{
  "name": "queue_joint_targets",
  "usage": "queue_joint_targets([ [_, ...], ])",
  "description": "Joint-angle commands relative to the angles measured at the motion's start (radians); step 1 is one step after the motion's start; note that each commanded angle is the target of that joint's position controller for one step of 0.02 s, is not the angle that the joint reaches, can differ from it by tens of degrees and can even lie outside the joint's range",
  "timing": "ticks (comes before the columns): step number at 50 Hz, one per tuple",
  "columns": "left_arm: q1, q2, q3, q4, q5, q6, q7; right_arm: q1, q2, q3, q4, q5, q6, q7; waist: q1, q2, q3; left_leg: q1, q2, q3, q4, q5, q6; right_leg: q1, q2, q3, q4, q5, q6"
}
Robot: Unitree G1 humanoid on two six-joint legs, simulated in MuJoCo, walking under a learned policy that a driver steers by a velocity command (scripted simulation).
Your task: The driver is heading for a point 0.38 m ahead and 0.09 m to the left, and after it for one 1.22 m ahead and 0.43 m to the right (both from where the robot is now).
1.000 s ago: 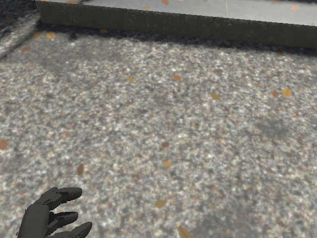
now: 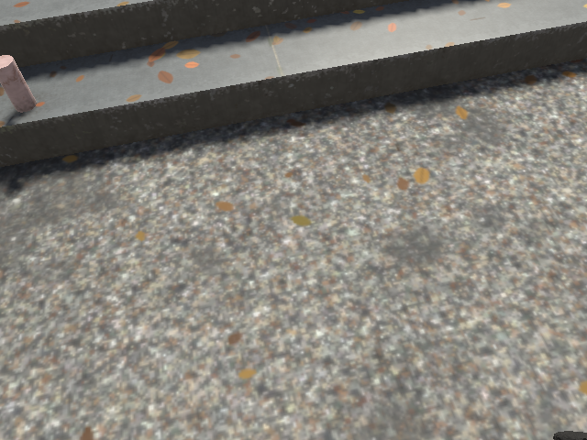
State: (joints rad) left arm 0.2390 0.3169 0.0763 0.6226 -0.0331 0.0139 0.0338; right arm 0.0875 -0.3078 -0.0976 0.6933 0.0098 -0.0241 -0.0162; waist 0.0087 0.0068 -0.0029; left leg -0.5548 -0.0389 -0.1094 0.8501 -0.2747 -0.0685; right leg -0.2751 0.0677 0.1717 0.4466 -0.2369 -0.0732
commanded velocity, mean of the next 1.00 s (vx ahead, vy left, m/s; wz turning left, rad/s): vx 0.44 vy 0.00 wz -0.14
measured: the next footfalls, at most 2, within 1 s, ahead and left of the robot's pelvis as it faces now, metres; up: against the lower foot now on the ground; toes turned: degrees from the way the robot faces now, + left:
left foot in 0.18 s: +0.14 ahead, +0.13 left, +0.00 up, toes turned -15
right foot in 0.56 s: +0.39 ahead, -0.16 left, +0.00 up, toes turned +0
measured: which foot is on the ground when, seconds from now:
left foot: up 0.00-0.16, down 0.18-0.56, up 0.58-0.86, down 0.88-1.00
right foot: down 0.00-0.18, up 0.20-0.54, down 0.56-0.90, up 0.92-1.00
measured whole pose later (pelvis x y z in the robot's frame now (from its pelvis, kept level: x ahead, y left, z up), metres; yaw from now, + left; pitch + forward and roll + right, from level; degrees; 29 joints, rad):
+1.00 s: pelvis +0.38 -0.02 -0.01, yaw -6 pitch +1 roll -1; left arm 0.26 0.32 0.08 0.75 -0.04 0.01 0.01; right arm 0.06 -0.25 -0.02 0.59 -0.03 0.01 -0.04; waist 0.06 -0.03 0.06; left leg -0.35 0.03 0.03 0.54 -0.21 0.02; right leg -0.46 0.01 0.02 1.02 -0.53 0.06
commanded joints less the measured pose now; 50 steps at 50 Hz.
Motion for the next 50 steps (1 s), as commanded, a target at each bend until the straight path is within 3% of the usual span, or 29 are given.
queue_joint_targets([
  [1,0.008,0.189,0.051,-0.065,-0.001,-0.026,0.005,-0.134,-0.076,-0.015,-0.097,0.010,-0.061,0.022,0.033,-0.184,-0.031,-0.073,-0.016,-0.010,-0.171,0.022,0.000,0.120,-0.219,0.349,-0.205,-0.344,-0.152],
  [5,-0.013,0.161,0.036,-0.087,-0.002,-0.030,-0.007,-0.110,-0.070,-0.015,-0.094,0.024,-0.098,0.037,0.020,-0.203,-0.013,0.117,-0.027,0.018,-0.286,0.014,0.004,0.011,-0.183,0.367,-0.156,-0.315,-0.141],
  [6,-0.014,0.214,0.054,-0.072,0.089,-0.011,-0.053,-0.046,-0.061,0.008,-0.058,-0.053,-0.044,0.045,0.029,-0.223,-0.036,0.200,-0.041,0.099,-0.264,-0.032,0.012,-0.028,-0.117,0.326,-0.146,-0.354,-0.123],
  [8,-0.046,0.149,0.036,-0.081,0.073,-0.010,-0.075,0.059,-0.068,0.005,-0.046,-0.044,-0.029,0.029,-0.052,-0.147,-0.007,0.418,-0.021,0.109,-0.362,0.015,0.040,-0.184,-0.086,0.317,-0.065,-0.373,-0.095],
  [9,-0.061,0.099,0.020,-0.088,0.064,-0.021,-0.070,0.172,-0.108,-0.005,-0.025,-0.050,-0.038,0.018,-0.113,-0.072,-0.022,0.594,0.055,0.032,-0.392,-0.054,0.068,-0.320,-0.055,0.268,0.076,-0.384,-0.064],
  [10,-0.093,-0.004,-0.010,-0.120,0.046,-0.040,-0.063,0.305,-0.208,-0.021,-0.012,-0.082,-0.052,0.007,-0.174,0.182,-0.079,0.719,0.299,-0.327,-0.560,-0.395,0.127,-0.452,0.068,0.094,0.418,-0.363,-0.018],
  [11,-0.075,0.005,-0.016,-0.147,0.041,-0.047,-0.051,0.292,-0.285,-0.040,-0.002,-0.094,-0.056,0.018,-0.117,0.227,-0.048,0.676,0.445,-0.753,-0.705,-0.666,0.200,-0.624,0.082,0.042,0.620,-0.298,-0.014],
  [12,-0.089,0.060,-0.008,-0.127,0.060,-0.046,-0.049,0.234,-0.214,-0.028,-0.011,-0.074,-0.055,0.026,-0.084,0.094,0.028,0.615,0.448,-0.708,-0.680,-0.649,0.225,-0.663,0.003,0.050,0.710,-0.185,-0.017],
  [13,-0.101,0.087,-0.001,-0.107,0.073,-0.049,-0.061,0.219,-0.157,-0.011,-0.010,-0.057,-0.056,0.031,-0.072,0.052,0.041,0.582,0.382,-0.551,-0.644,-0.549,0.208,-0.646,-0.014,0.039,0.711,-0.115,-0.010],
  [17,-0.135,0.087,-0.010,-0.096,0.106,-0.053,-0.100,0.306,-0.111,0.014,0.060,-0.029,-0.072,0.033,-0.063,0.145,0.060,0.507,0.219,-0.316,-0.699,-0.299,0.235,-0.543,-0.074,-0.082,0.598,0.006,0.052],
  [22,-0.278,-0.021,-0.066,-0.134,0.081,-0.075,-0.107,0.370,-0.114,0.009,0.121,-0.027,-0.056,0.023,-0.084,0.146,0.088,0.414,0.136,-0.144,-0.624,0.489,0.240,-0.302,-0.024,-0.228,0.248,0.018,0.106],
  [23,-0.322,-0.043,-0.061,-0.160,0.000,-0.122,-0.081,0.382,-0.091,0.017,0.104,0.053,-0.048,0.001,-0.091,0.123,0.069,0.424,0.176,-0.181,-0.586,0.480,0.263,-0.255,-0.010,-0.175,0.161,0.023,0.115],
  [26,-0.199,0.082,-0.008,-0.118,0.012,-0.145,-0.054,0.333,-0.184,-0.004,0.090,0.044,-0.030,-0.018,0.015,0.141,-0.036,0.406,0.164,-0.187,-0.441,0.719,0.186,0.046,0.016,-0.148,-0.018,0.237,0.078],
  [27,-0.105,0.119,0.011,-0.096,0.025,-0.138,-0.040,0.304,-0.177,-0.007,0.065,0.035,-0.035,-0.015,0.066,0.136,-0.103,0.333,0.114,-0.166,-0.321,0.740,0.138,0.227,-0.026,-0.128,-0.027,0.325,0.053],
  [28,0.067,0.167,0.029,-0.077,0.040,-0.125,-0.021,0.258,-0.119,0.007,0.019,0.015,-0.044,-0.008,0.151,0.100,-0.226,0.154,0.058,-0.159,-0.086,0.506,0.094,0.512,-0.172,-0.023,0.029,0.414,-0.006],
  [29,0.141,0.220,0.029,-0.068,0.070,-0.100,-0.009,0.403,0.036,0.048,-0.002,0.000,-0.044,-0.010,0.083,-0.215,-0.426,-0.081,-0.060,-0.064,0.261,-0.362,0.043,0.782,-0.525,0.320,0.084,0.739,-0.141],
  [30,0.116,0.144,0.014,-0.083,0.074,-0.080,-0.012,0.493,-0.070,0.030,0.017,0.007,-0.034,-0.012,0.062,-0.238,-0.472,-0.079,0.014,-0.091,0.404,-0.428,0.026,0.694,-0.553,0.383,0.079,0.809,-0.174],
  [31,0.040,0.103,0.008,-0.085,0.057,-0.069,-0.015,0.445,-0.104,0.015,0.003,0.036,-0.019,-0.017,0.039,-0.240,-0.352,-0.159,0.049,-0.037,0.489,-0.340,0.005,0.598,-0.527,0.304,0.026,0.679,-0.201],
  [33,-0.048,0.030,-0.008,-0.066,0.037,-0.064,-0.018,0.344,-0.106,0.006,0.001,0.018,0.010,-0.031,0.016,-0.115,-0.152,-0.160,0.098,0.026,0.465,-0.221,-0.020,0.340,-0.393,0.106,-0.040,0.640,-0.161],
  [35,-0.099,0.030,-0.010,-0.028,0.047,-0.076,-0.034,0.333,-0.025,0.024,-0.012,0.009,0.030,-0.029,-0.038,-0.116,-0.061,-0.037,0.101,0.028,0.339,-0.205,-0.019,0.130,-0.340,0.021,-0.123,0.636,-0.161],
  [38,-0.162,0.030,-0.012,0.018,0.043,-0.095,-0.049,0.269,0.047,0.058,-0.024,-0.026,0.014,-0.015,-0.062,-0.119,-0.059,0.188,0.087,0.067,-0.050,-0.088,0.003,-0.010,-0.266,-0.071,-0.135,0.735,-0.158],
  [41,-0.147,0.130,0.021,0.034,0.010,-0.069,-0.041,0.206,-0.031,0.042,-0.044,-0.018,0.005,-0.004,-0.057,-0.139,-0.090,0.289,0.017,0.097,-0.227,0.140,0.013,0.019,-0.261,-0.018,-0.099,0.621,-0.151],
  [43,-0.152,0.136,0.024,0.029,-0.010,-0.056,-0.037,0.179,-0.074,0.028,-0.068,-0.019,0.010,-0.007,-0.078,-0.109,-0.068,0.403,0.013,0.083,-0.345,0.244,0.054,-0.050,-0.235,0.037,-0.053,0.391,-0.093],
  [44,-0.137,0.107,0.016,0.030,-0.008,-0.055,-0.037,0.172,-0.112,0.015,-0.087,-0.026,0.014,-0.014,-0.085,-0.083,-0.064,0.478,0.064,0.048,-0.386,0.310,0.086,-0.109,-0.193,0.045,-0.002,0.225,-0.039],
  [45,-0.118,0.044,-0.003,0.019,0.013,-0.055,-0.041,0.192,-0.188,-0.002,-0.112,-0.041,0.023,-0.029,-0.081,0.053,-0.110,0.597,0.249,-0.100,-0.394,0.543,0.155,-0.212,-0.110,-0.012,0.170,-0.078,0.032],
  [46,-0.012,0.007,-0.014,0.015,0.008,-0.052,-0.037,0.203,-0.224,-0.014,-0.119,-0.054,0.042,-0.036,-0.059,0.274,-0.184,0.628,0.487,-0.259,-0.438,0.623,0.307,-0.310,-0.026,-0.133,0.404,-0.444,0.092],
  [47,-0.018,0.096,0.014,0.021,-0.003,-0.038,-0.031,0.183,-0.182,-0.006,-0.126,-0.052,0.046,-0.033,-0.083,0.248,-0.165,0.565,0.484,-0.286,-0.495,0.485,0.368,-0.352,-0.062,-0.126,0.618,-0.451,0.124],
  [48,-0.009,0.132,0.033,0.030,-0.010,-0.021,-0.024,0.123,-0.134,0.009,-0.133,-0.045,0.041,-0.031,-0.056,0.206,-0.112,0.520,0.427,-0.209,-0.511,0.371,0.336,-0.389,-0.088,-0.120,0.717,-0.384,0.132],
  [50,0.044,0.128,0.046,0.058,-0.002,0.023,-0.002,-0.007,-0.083,0.023,-0.150,-0.030,0.029,-0.028,-0.006,0.171,-0.058,0.432,0.357,-0.067,-0.532,0.304,0.281,-0.381,-0.118,-0.128,0.787,-0.274,0.169],
])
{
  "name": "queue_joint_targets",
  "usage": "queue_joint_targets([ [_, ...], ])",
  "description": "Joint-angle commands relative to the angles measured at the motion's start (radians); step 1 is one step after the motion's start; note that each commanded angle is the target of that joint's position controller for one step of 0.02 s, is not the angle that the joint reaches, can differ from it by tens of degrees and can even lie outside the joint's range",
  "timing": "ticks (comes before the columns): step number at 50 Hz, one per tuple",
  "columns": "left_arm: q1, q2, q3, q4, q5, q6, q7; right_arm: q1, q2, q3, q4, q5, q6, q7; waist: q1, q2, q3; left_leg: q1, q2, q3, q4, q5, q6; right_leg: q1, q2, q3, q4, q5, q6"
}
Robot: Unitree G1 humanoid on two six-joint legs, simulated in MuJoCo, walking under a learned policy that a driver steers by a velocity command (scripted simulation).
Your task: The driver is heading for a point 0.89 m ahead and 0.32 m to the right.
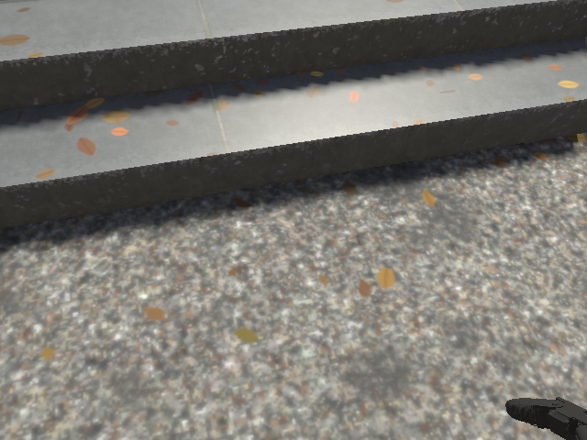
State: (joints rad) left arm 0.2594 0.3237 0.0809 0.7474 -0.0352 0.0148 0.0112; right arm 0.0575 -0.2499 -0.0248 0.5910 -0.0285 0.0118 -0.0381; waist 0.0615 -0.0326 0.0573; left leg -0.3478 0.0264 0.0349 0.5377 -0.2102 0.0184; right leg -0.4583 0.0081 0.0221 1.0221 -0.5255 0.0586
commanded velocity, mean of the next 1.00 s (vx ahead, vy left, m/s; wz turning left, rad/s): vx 0.02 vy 0.00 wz -0.68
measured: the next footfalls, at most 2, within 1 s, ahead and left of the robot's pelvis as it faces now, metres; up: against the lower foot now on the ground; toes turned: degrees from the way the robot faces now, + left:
right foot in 0.28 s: +0.06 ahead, -0.15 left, +0.00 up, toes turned -21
left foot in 0.76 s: +0.21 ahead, +0.01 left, +0.00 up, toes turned -47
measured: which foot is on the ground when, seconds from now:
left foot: down 0.00-0.28, up 0.30-0.74, down 0.76-1.00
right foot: up 0.00-0.26, down 0.28-0.78, up 0.80-1.00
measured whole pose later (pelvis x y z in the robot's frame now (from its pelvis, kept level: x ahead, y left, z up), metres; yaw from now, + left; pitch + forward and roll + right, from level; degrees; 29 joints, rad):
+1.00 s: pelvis +0.08 -0.03 +0.00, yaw -41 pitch +1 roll -1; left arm 0.12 0.29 0.06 0.62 0.00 0.04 0.02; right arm 0.19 -0.25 -0.05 0.70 0.01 0.02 -0.01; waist -0.04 -0.02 0.06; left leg -0.30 -0.04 -0.11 0.48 -0.20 0.01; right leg -0.32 0.04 0.12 0.77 -0.49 0.10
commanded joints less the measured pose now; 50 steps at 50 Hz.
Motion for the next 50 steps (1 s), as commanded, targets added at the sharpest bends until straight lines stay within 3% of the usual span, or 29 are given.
queue_joint_targets([
  [1,0.035,0.103,0.040,-0.072,0.004,0.036,0.024,-0.008,-0.138,-0.049,-0.047,0.005,-0.010,-0.007,-0.043,0.206,-0.102,0.178,0.275,-0.152,-0.230,0.263,0.189,-0.170,-0.064,0.005,0.225,0.058,0.053],
  [4,-0.015,0.052,0.028,-0.123,0.006,0.046,0.019,-0.014,-0.132,-0.059,-0.033,-0.004,-0.014,-0.014,-0.055,0.173,-0.108,0.195,0.272,-0.049,-0.236,0.273,0.191,-0.153,-0.091,-0.025,0.104,0.150,0.065],
  [7,-0.062,0.018,0.013,-0.169,0.015,0.042,-0.010,-0.011,-0.163,-0.078,-0.015,0.005,-0.009,-0.014,-0.073,0.158,-0.141,0.224,0.298,0.014,-0.209,0.328,0.194,-0.063,-0.109,-0.053,-0.087,0.179,0.040],
  [11,-0.055,0.054,0.031,-0.200,0.010,0.060,-0.037,-0.006,-0.196,-0.101,0.010,0.037,-0.014,0.010,-0.062,0.171,-0.145,0.244,0.347,0.050,-0.156,0.346,0.161,0.039,-0.090,-0.106,-0.254,0.182,-0.016],
  [13,-0.012,0.058,0.045,-0.196,0.008,0.069,-0.038,-0.016,-0.186,-0.105,0.024,0.057,-0.014,0.019,-0.023,0.148,-0.144,0.209,0.331,0.101,-0.058,0.275,0.095,0.150,-0.056,-0.136,-0.411,0.272,-0.064],
  [14,0.037,0.088,0.061,-0.182,0.015,0.067,-0.025,0.038,-0.157,-0.102,0.051,0.058,-0.013,0.027,-0.010,0.077,-0.145,0.143,0.277,0.146,0.059,0.174,0.037,0.257,-0.031,-0.102,-0.501,0.386,-0.104],
  [15,0.097,0.217,0.101,-0.187,0.017,0.058,-0.003,0.049,-0.118,-0.094,0.041,0.031,-0.012,0.032,0.000,-0.183,-0.129,-0.094,0.158,0.227,0.361,-0.115,-0.056,0.423,-0.194,0.182,-0.614,0.792,-0.196],
  [16,0.063,0.311,0.109,-0.221,0.049,0.034,-0.003,-0.050,-0.086,-0.075,-0.050,0.004,-0.015,0.022,-0.016,-0.367,-0.163,-0.386,-0.010,0.084,0.617,-0.493,-0.118,0.482,-0.380,0.572,-0.650,0.891,-0.419],
  [17,0.063,0.253,0.095,-0.227,0.057,0.004,-0.017,-0.104,-0.140,-0.089,-0.044,0.006,-0.015,0.014,0.039,-0.187,-0.226,-0.421,-0.004,-0.067,0.733,-0.474,-0.105,0.498,-0.379,0.525,-0.676,0.803,-0.438],
  [18,0.047,0.230,0.082,-0.212,0.050,-0.015,-0.015,-0.116,-0.136,-0.088,-0.045,0.024,-0.019,0.009,0.013,-0.144,-0.193,-0.431,0.000,-0.102,0.739,-0.386,-0.077,0.470,-0.332,0.453,-0.676,0.737,-0.389],
  [19,-0.005,0.206,0.077,-0.212,0.027,-0.018,-0.006,-0.086,-0.137,-0.092,-0.022,0.022,-0.023,-0.001,-0.023,-0.067,-0.164,-0.432,0.017,-0.122,0.695,-0.292,-0.067,0.445,-0.277,0.389,-0.664,0.683,-0.333],
  [20,-0.065,0.170,0.063,-0.223,0.007,-0.009,0.005,-0.065,-0.160,-0.100,-0.014,0.013,-0.024,-0.008,-0.051,-0.063,-0.151,-0.420,0.023,-0.130,0.649,-0.225,-0.068,0.413,-0.251,0.353,-0.655,0.684,-0.300],
  [22,-0.108,0.153,0.052,-0.244,0.016,0.005,0.021,-0.026,-0.148,-0.099,0.006,0.012,-0.026,-0.001,-0.077,-0.079,-0.179,-0.336,-0.011,-0.122,0.630,-0.146,-0.082,0.358,-0.204,0.319,-0.646,0.743,-0.284],
  [25,-0.094,0.170,0.057,-0.243,0.016,0.012,0.031,-0.022,-0.116,-0.086,0.019,0.020,-0.029,0.005,-0.069,-0.056,-0.190,-0.306,-0.055,-0.131,0.478,-0.097,-0.105,0.359,-0.168,0.336,-0.630,0.710,-0.277],
  [27,-0.102,0.180,0.061,-0.246,0.013,0.018,0.035,-0.034,-0.110,-0.081,0.019,0.023,-0.030,0.007,-0.064,-0.075,-0.182,-0.280,-0.075,-0.147,0.376,-0.084,-0.114,0.342,-0.152,0.375,-0.623,0.628,-0.270],
  [32,-0.130,0.187,0.064,-0.260,0.016,0.030,0.027,-0.040,-0.129,-0.084,0.021,0.031,-0.040,0.020,-0.049,-0.130,-0.163,-0.175,-0.107,-0.177,0.206,-0.092,-0.103,0.274,-0.125,0.495,-0.602,0.516,-0.256],
  [35,-0.151,0.166,0.052,-0.264,0.019,0.033,0.019,0.003,-0.146,-0.086,0.034,0.030,-0.051,0.032,-0.042,-0.160,-0.195,-0.083,-0.088,-0.162,0.117,-0.098,-0.081,0.290,-0.124,0.515,-0.545,0.620,-0.248],
  [37,-0.171,0.147,0.039,-0.263,0.013,0.036,0.016,0.047,-0.145,-0.088,0.044,0.029,-0.058,0.041,-0.069,-0.153,-0.192,0.048,-0.073,-0.133,-0.050,0.017,-0.054,0.253,-0.094,0.515,-0.504,0.609,-0.223],
  [38,-0.149,0.126,0.031,-0.258,0.015,0.036,0.016,0.053,-0.158,-0.092,0.043,0.022,-0.059,0.041,-0.067,-0.110,-0.186,0.134,-0.024,-0.160,-0.131,0.134,-0.027,0.208,-0.058,0.491,-0.470,0.489,-0.187],
  [39,-0.081,0.074,0.014,-0.248,0.033,0.034,0.014,0.033,-0.208,-0.096,0.021,0.005,-0.055,0.036,-0.024,0.092,-0.203,0.224,0.160,-0.353,-0.185,0.282,0.046,0.127,0.044,0.376,-0.294,0.159,-0.130],
  [40,-0.091,0.108,0.024,-0.273,0.021,0.024,0.017,0.049,-0.258,-0.106,0.035,-0.021,-0.048,0.034,-0.008,0.334,-0.127,0.196,0.318,-0.586,-0.234,0.418,0.237,-0.045,0.179,0.209,-0.099,-0.161,-0.061],
  [41,-0.077,0.190,0.048,-0.248,0.034,0.015,0.021,0.044,-0.215,-0.098,0.021,-0.007,-0.051,0.032,-0.027,0.255,-0.126,0.171,0.370,-0.639,-0.233,0.341,0.305,-0.088,0.110,0.208,0.110,-0.142,-0.016],
  [42,-0.093,0.209,0.057,-0.226,0.026,0.016,0.019,0.031,-0.176,-0.085,0.014,0.006,-0.048,0.025,-0.034,0.178,-0.116,0.153,0.312,-0.532,-0.214,0.272,0.269,-0.082,0.092,0.203,0.180,-0.066,-0.002],
  [43,-0.103,0.160,0.044,-0.205,0.030,0.023,0.022,0.022,-0.148,-0.073,0.016,0.016,-0.043,0.022,-0.037,0.130,-0.108,0.136,0.236,-0.457,-0.209,0.195,0.218,-0.058,0.090,0.206,0.181,-0.021,0.015],
  [45,-0.093,0.041,0.003,-0.192,0.047,0.027,0.015,-0.001,-0.087,-0.037,0.031,0.026,-0.038,0.026,-0.021,0.130,-0.103,0.112,0.152,-0.372,-0.218,0.135,0.169,0.017,0.049,0.175,0.042,0.035,0.038],
  [46,-0.104,0.010,-0.011,-0.195,0.051,0.023,0.008,-0.008,-0.096,-0.039,0.032,0.031,-0.029,0.028,-0.020,0.168,-0.092,0.107,0.100,-0.324,-0.222,0.137,0.147,0.058,0.027,0.093,-0.100,0.043,0.047],
  [47,-0.143,0.001,-0.014,-0.204,0.049,0.015,0.007,0.012,-0.141,-0.057,0.030,0.038,-0.015,0.028,-0.047,0.209,-0.078,0.117,0.072,-0.320,-0.211,0.171,0.146,0.088,0.034,0.044,-0.218,0.026,0.052],
  [48,-0.176,0.015,-0.008,-0.208,0.041,0.009,0.009,0.061,-0.201,-0.080,0.031,0.041,-0.003,0.027,-0.081,0.236,-0.077,0.157,0.077,-0.355,-0.195,0.202,0.159,0.091,0.054,0.025,-0.288,0.007,0.052],
  [50,-0.162,0.051,0.008,-0.192,0.018,-0.001,0.012,0.113,-0.244,-0.097,0.028,0.045,0.008,0.025,-0.097,0.247,-0.114,0.236,0.112,-0.452,-0.180,0.225,0.181,0.103,0.078,0.045,-0.401,0.052,0.040],
])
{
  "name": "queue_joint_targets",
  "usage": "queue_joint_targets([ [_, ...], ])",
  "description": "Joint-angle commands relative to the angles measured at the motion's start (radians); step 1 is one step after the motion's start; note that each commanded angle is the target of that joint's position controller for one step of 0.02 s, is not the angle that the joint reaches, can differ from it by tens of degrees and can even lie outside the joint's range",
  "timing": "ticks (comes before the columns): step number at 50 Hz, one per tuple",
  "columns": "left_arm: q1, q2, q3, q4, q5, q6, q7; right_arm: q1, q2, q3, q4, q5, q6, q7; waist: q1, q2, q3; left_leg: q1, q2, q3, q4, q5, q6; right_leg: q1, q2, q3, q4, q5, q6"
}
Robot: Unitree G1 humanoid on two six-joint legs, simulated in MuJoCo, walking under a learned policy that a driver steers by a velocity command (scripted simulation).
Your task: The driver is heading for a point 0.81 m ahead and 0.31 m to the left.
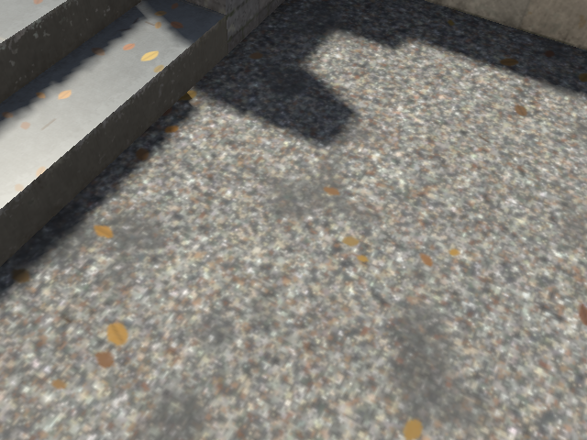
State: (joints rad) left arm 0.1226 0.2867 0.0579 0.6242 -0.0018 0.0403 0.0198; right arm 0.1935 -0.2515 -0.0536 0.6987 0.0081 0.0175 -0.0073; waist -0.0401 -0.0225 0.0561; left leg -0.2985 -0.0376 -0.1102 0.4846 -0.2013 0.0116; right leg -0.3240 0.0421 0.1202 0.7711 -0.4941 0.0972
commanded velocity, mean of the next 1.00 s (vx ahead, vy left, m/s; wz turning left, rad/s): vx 0.06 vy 0.00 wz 0.66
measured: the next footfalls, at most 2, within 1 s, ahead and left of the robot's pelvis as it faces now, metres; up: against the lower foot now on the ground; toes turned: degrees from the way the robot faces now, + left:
right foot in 0.08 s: +0.02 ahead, -0.13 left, +0.00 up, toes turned +10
left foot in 0.48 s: +0.01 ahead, +0.15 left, +0.00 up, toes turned +28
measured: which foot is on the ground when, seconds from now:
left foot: down 0.00-0.10, up 0.12-0.46, down 0.48-0.96, up 0.98-1.00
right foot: up 0.00-0.06, down 0.08-0.48, up 0.50-0.94, down 0.96-1.00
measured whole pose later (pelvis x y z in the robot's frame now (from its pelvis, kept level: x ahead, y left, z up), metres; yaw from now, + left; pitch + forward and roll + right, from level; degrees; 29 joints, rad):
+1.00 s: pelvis +0.07 +0.04 -0.01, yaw +42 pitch +1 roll -1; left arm 0.29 0.29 0.06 0.74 -0.01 -0.07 -0.02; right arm 0.18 -0.29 -0.04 0.60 0.01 0.00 -0.01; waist 0.03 0.04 -0.04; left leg -0.35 -0.07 -0.15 0.77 -0.46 0.05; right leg -0.27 0.06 0.02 0.59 -0.35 -0.04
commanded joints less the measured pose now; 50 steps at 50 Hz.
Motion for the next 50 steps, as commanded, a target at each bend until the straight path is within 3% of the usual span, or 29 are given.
queue_joint_targets([
  [1,-0.002,0.094,0.035,-0.055,-0.020,-0.031,0.005,-0.030,-0.242,-0.071,-0.086,0.017,0.004,-0.008,0.016,0.233,-0.121,0.201,0.183,-0.344,-0.122,0.221,0.188,-0.014,0.046,-0.045,-0.222,0.069,-0.012],
  [3,0.069,0.096,0.044,-0.019,-0.019,-0.043,0.004,-0.062,-0.227,-0.072,-0.099,0.041,0.010,-0.018,0.060,0.219,-0.141,0.149,0.161,-0.361,-0.097,0.220,0.153,0.116,0.044,-0.050,-0.420,0.222,-0.054],
  [4,0.099,0.122,0.054,-0.006,-0.016,-0.046,0.004,-0.053,-0.207,-0.068,-0.101,0.044,0.010,-0.024,0.064,0.193,-0.171,0.054,0.134,-0.336,-0.067,0.164,0.111,0.249,-0.011,-0.028,-0.443,0.290,-0.080],
  [5,0.136,0.181,0.069,0.000,0.006,-0.044,0.008,-0.068,-0.164,-0.058,-0.119,0.037,0.006,-0.026,0.070,0.060,-0.186,-0.116,0.077,-0.239,0.062,0.045,0.051,0.364,-0.165,0.089,-0.428,0.349,-0.153],
  [6,0.110,0.230,0.083,0.014,0.036,-0.038,0.001,-0.073,-0.138,-0.050,-0.150,0.033,-0.003,-0.021,0.047,-0.236,-0.122,-0.298,-0.051,-0.031,0.215,-0.247,-0.008,0.321,-0.337,0.273,-0.464,0.533,-0.283],
  [7,0.047,0.163,0.065,-0.023,0.055,-0.046,0.003,-0.029,-0.202,-0.073,-0.128,0.017,-0.006,-0.020,0.048,-0.198,-0.123,-0.319,-0.002,-0.012,0.461,-0.408,-0.055,0.289,-0.435,0.301,-0.459,0.693,-0.363],
  [8,-0.002,0.109,0.046,-0.037,0.048,-0.050,0.011,0.005,-0.228,-0.089,-0.104,0.021,-0.002,-0.014,0.024,-0.130,-0.118,-0.319,0.020,-0.007,0.594,-0.379,-0.071,0.270,-0.407,0.223,-0.444,0.757,-0.351],
  [10,-0.060,0.086,0.039,-0.038,0.012,-0.055,0.024,0.034,-0.188,-0.084,-0.085,0.020,0.022,-0.011,0.005,-0.103,-0.085,-0.376,0.051,0.014,0.683,-0.258,-0.105,0.288,-0.319,0.072,-0.415,0.777,-0.289],
  [12,-0.024,0.102,0.044,-0.023,0.009,-0.049,0.033,-0.012,-0.142,-0.064,-0.113,0.024,0.029,0.001,0.038,-0.114,-0.064,-0.403,0.075,0.066,0.655,-0.185,-0.129,0.297,-0.288,-0.016,-0.418,0.827,-0.291],
  [16,0.032,0.150,0.061,-0.007,0.015,-0.031,0.032,-0.100,-0.113,-0.040,-0.181,0.023,0.031,0.030,0.093,-0.120,-0.081,-0.352,0.111,0.124,0.464,-0.153,-0.125,0.338,-0.322,-0.080,-0.420,0.773,-0.309],
  [19,0.014,0.198,0.078,-0.006,-0.001,-0.034,0.012,-0.089,-0.136,-0.045,-0.201,0.021,0.038,0.043,0.080,-0.128,-0.087,-0.224,0.102,0.180,0.333,-0.146,-0.089,0.283,-0.345,-0.143,-0.400,0.789,-0.291],
  [21,0.008,0.207,0.084,0.000,-0.021,-0.047,-0.005,-0.072,-0.156,-0.055,-0.206,0.022,0.054,0.046,0.066,-0.138,-0.091,-0.153,0.086,0.205,0.245,-0.131,-0.057,0.271,-0.358,-0.175,-0.352,0.791,-0.262],
  [23,-0.007,0.192,0.084,0.009,-0.040,-0.059,-0.015,0.010,-0.177,-0.076,-0.188,0.020,0.064,0.041,0.007,-0.111,-0.121,0.018,0.041,0.228,0.079,-0.043,-0.004,0.218,-0.333,-0.248,-0.197,0.807,-0.199],
  [24,0.040,0.159,0.076,0.029,-0.037,-0.066,-0.022,0.115,-0.231,-0.102,-0.159,0.014,0.062,0.023,-0.039,-0.009,-0.172,0.229,0.022,0.167,-0.024,0.132,0.051,0.095,-0.269,-0.301,-0.002,0.731,-0.130],
  [25,0.042,0.081,0.051,-0.017,0.019,-0.072,-0.024,0.172,-0.374,-0.135,-0.173,0.021,0.054,0.001,-0.023,0.299,-0.194,0.471,0.266,-0.215,-0.027,0.678,0.175,-0.254,-0.138,-0.323,0.320,-0.002,-0.034],
  [26,-0.019,0.087,0.042,-0.063,0.037,-0.078,-0.016,0.121,-0.397,-0.125,-0.215,-0.024,0.019,0.013,-0.030,0.343,-0.325,0.456,0.439,-0.545,-0.090,0.603,0.399,-0.409,-0.016,-0.102,0.527,-0.231,-0.007],
  [27,-0.079,0.142,0.054,-0.059,0.015,-0.074,-0.010,0.100,-0.323,-0.106,-0.211,-0.020,-0.004,0.025,-0.061,0.186,-0.291,0.410,0.406,-0.451,-0.129,0.466,0.375,-0.420,-0.054,-0.020,0.556,-0.179,-0.022],
  [28,-0.097,0.142,0.053,-0.067,0.003,-0.074,-0.004,0.065,-0.289,-0.094,-0.193,-0.002,-0.016,0.018,-0.026,0.154,-0.205,0.337,0.342,-0.375,-0.140,0.348,0.315,-0.421,-0.066,-0.013,0.505,-0.090,-0.045],
  [29,-0.078,0.144,0.056,-0.049,0.012,-0.071,0.007,0.013,-0.267,-0.088,-0.195,0.016,-0.013,0.009,0.008,0.092,-0.158,0.279,0.286,-0.322,-0.144,0.264,0.261,-0.408,-0.085,-0.008,0.430,-0.010,-0.049],
  [30,-0.064,0.158,0.061,-0.045,0.020,-0.067,0.014,-0.044,-0.256,-0.081,-0.206,0.023,-0.005,-0.002,0.037,0.105,-0.135,0.209,0.252,-0.285,-0.148,0.253,0.234,-0.362,-0.084,-0.006,0.365,0.052,-0.045],
  [33,-0.015,0.125,0.051,-0.014,0.016,-0.064,0.004,-0.071,-0.260,-0.080,-0.219,0.005,0.007,-0.024,0.060,0.116,-0.164,0.137,0.193,-0.252,-0.137,0.302,0.223,-0.259,-0.025,-0.019,0.270,0.145,-0.017],
  [36,-0.035,0.102,0.039,-0.011,0.010,-0.062,0.004,-0.055,-0.272,-0.085,-0.212,0.013,0.014,-0.033,0.047,0.124,-0.165,0.119,0.167,-0.300,-0.125,0.204,0.209,-0.231,0.011,0.000,0.128,0.178,0.000],
  [41,-0.037,0.108,0.035,-0.004,0.003,-0.061,-0.008,-0.060,-0.246,-0.068,-0.205,-0.003,0.023,-0.027,0.017,0.190,-0.165,0.062,0.166,-0.336,-0.081,0.145,0.190,-0.121,-0.004,-0.015,0.005,0.194,-0.007],
  [43,-0.010,0.112,0.032,-0.001,-0.010,-0.072,-0.021,-0.025,-0.223,-0.052,-0.189,0.001,0.020,-0.016,0.001,0.201,-0.195,0.053,0.168,-0.359,-0.117,-0.257,0.195,-0.063,-0.018,-0.053,-0.042,0.177,-0.036],
  [44,0.011,0.103,0.028,0.005,-0.017,-0.082,-0.031,-0.005,-0.212,-0.042,-0.175,0.000,0.012,-0.007,-0.001,0.225,-0.177,0.013,0.176,-0.373,-0.141,-0.424,0.198,-0.014,-0.021,-0.087,-0.056,0.152,-0.051],
  [47,0.124,0.091,0.025,0.052,-0.032,-0.117,-0.041,-0.024,-0.177,-0.017,-0.155,-0.012,-0.020,0.004,0.067,0.213,-0.067,-0.107,0.164,-0.306,-0.110,-0.565,0.168,0.131,-0.028,-0.130,-0.223,0.146,-0.134],
  [48,0.211,0.103,0.025,0.081,-0.026,-0.130,-0.043,-0.041,-0.140,-0.006,-0.159,-0.012,-0.032,-0.001,0.096,0.138,-0.037,-0.171,0.118,-0.229,0.052,-0.519,0.132,0.187,-0.082,-0.001,-0.317,0.045,-0.172],
  [49,0.292,0.173,0.031,0.097,-0.007,-0.143,-0.042,-0.066,-0.088,0.006,-0.189,-0.001,-0.050,-0.005,0.089,-0.070,-0.008,-0.317,-0.001,-0.032,0.386,-0.387,0.053,0.235,-0.250,0.359,-0.501,-0.247,-0.272],
  [50,0.306,0.254,0.049,0.091,0.021,-0.152,-0.060,-0.112,-0.132,-0.007,-0.246,0.038,-0.081,-0.008,0.084,-0.220,0.110,-0.575,-0.037,0.019,0.539,-0.419,0.035,0.244,-0.390,0.799,-0.695,-0.516,-0.415],
])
